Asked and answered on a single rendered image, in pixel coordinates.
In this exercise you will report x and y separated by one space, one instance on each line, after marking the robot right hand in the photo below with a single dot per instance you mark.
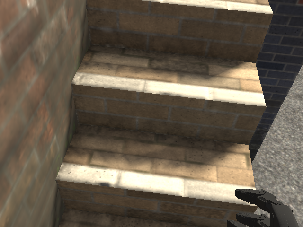
280 215

